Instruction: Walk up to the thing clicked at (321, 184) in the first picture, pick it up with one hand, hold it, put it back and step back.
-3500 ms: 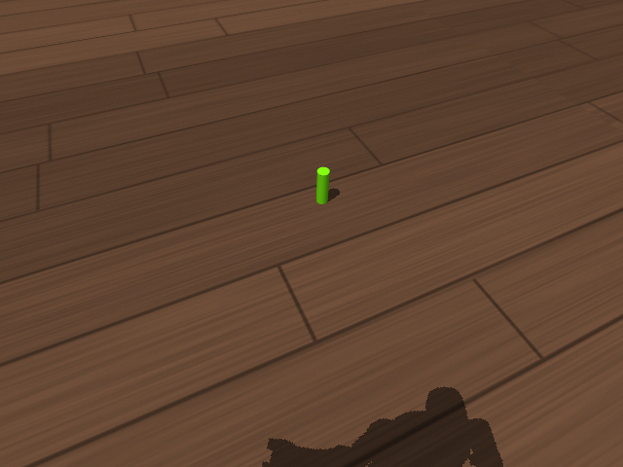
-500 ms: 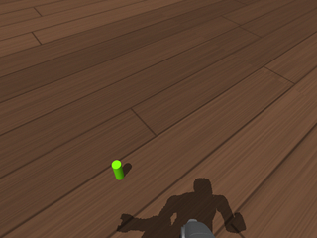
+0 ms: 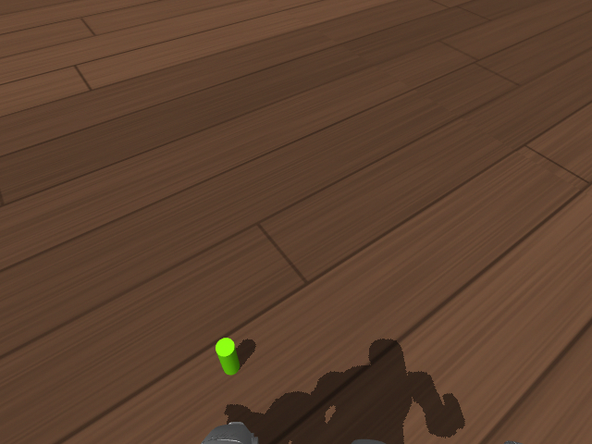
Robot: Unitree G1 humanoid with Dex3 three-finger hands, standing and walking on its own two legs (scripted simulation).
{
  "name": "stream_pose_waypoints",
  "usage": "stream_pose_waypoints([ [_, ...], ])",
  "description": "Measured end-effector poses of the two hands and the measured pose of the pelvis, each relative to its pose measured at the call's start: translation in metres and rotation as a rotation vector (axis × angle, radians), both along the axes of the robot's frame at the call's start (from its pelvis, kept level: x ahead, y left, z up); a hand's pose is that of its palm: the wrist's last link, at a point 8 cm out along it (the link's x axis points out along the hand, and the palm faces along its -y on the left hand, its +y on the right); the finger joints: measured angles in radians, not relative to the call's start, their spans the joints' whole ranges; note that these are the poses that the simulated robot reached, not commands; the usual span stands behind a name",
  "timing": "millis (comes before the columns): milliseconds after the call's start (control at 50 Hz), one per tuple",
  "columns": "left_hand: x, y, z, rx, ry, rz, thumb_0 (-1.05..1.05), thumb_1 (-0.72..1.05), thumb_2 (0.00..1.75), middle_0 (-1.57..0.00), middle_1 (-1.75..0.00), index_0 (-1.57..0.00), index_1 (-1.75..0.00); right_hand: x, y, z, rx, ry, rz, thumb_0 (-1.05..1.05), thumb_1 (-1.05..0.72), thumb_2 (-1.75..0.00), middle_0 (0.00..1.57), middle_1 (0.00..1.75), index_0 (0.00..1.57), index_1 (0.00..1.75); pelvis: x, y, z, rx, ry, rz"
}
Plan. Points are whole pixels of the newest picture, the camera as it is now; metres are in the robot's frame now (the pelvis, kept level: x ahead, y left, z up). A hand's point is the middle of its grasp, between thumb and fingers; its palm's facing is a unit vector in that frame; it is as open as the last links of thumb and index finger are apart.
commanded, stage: walk up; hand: left
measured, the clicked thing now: (228, 357) +0.44 +0.20 -0.66
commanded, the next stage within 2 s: stand in 1.48 s
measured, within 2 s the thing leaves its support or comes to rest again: neither
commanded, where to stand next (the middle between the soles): +0.10 -0.01 m, yaw +1 degrees
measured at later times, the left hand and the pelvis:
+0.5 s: hand (133, 433) +0.15 +0.24 -0.13, palm faces -0.03 -0.93 -0.35, open 7.4 cm; pelvis +0.06 -0.01 +0.02, yaw -1 degrees
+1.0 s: hand (138, 426) +0.16 +0.24 -0.13, palm faces -0.02 -0.95 -0.32, open 7.4 cm; pelvis +0.07 -0.01 +0.03, yaw -1 degrees
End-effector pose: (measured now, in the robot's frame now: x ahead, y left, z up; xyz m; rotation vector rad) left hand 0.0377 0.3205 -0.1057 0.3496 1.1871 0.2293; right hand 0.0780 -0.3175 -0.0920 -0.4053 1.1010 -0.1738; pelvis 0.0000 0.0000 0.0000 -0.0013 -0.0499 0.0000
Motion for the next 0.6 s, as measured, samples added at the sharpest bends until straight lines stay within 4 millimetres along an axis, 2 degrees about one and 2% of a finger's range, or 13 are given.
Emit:
stream_pose_waypoints([
  [80,0.018,-0.002,-0.005,-0.020,0.031,-0.025,0.01,0.90,0.90,-0.21,-0.30,-0.20,-0.30,0.007,0.007,0.009,-0.001,-0.006,-0.017,0.01,-0.90,-0.89,0.20,0.30,0.21,0.30,0.011,0.001,0.005,-0.003,0.003,-0.013],
  [140,0.029,-0.005,-0.004,-0.026,0.043,-0.037,0.01,0.90,0.90,-0.21,-0.30,-0.20,-0.30,0.010,0.004,0.011,-0.006,0.005,-0.027,0.01,-0.90,-0.89,0.21,0.30,0.21,0.30,0.019,-0.001,0.008,-0.003,0.010,-0.018],
  [240,0.039,-0.013,-0.002,0.000,0.053,-0.027,0.01,0.90,0.90,-0.21,-0.30,-0.20,-0.30,0.019,-0.010,-0.003,0.001,0.033,-0.053,0.01,-0.90,-0.89,0.21,0.30,0.21,0.30,0.031,-0.008,0.003,-0.015,0.008,-0.018],
  [320,0.051,-0.021,0.003,-0.004,0.061,-0.024,0.01,0.90,0.90,-0.21,-0.30,-0.20,-0.30,0.029,-0.007,-0.009,0.031,0.054,-0.075,0.01,-0.90,-0.89,0.20,0.30,0.20,0.30,0.041,-0.012,0.007,0.000,0.012,-0.023],
  [440,0.087,-0.031,0.011,-0.024,0.014,-0.029,0.01,0.90,0.90,-0.21,-0.30,-0.20,-0.30,0.042,0.002,-0.012,0.068,0.079,-0.069,0.01,-0.90,-0.89,0.20,0.30,0.20,0.30,0.053,-0.013,0.015,0.000,0.016,-0.019],
  [600,0.130,-0.040,0.019,-0.043,-0.055,-0.039,0.01,0.90,0.90,-0.21,-0.30,-0.20,-0.30,0.059,0.005,-0.004,0.072,0.070,-0.076,0.01,-0.90,-0.89,0.20,0.30,0.21,0.30,0.061,-0.015,0.023,0.001,0.010,-0.015],
])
